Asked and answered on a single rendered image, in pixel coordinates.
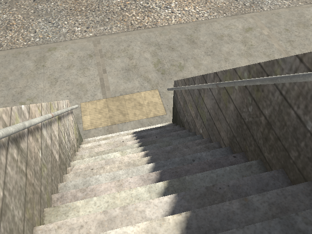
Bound stairs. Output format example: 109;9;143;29
33;122;312;234

